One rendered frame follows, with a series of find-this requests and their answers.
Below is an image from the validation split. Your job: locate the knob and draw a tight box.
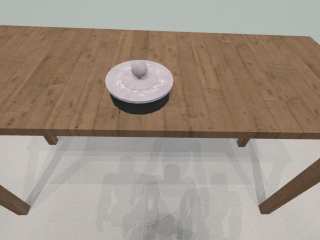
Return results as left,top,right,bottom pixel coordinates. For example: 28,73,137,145
131,60,148,77

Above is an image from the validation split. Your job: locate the pot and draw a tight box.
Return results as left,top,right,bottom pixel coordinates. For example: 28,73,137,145
110,92,170,115

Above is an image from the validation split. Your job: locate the table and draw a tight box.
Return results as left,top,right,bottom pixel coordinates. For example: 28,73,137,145
0,25,320,215

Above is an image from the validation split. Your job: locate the lid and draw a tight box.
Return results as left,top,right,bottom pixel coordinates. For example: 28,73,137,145
105,60,174,104

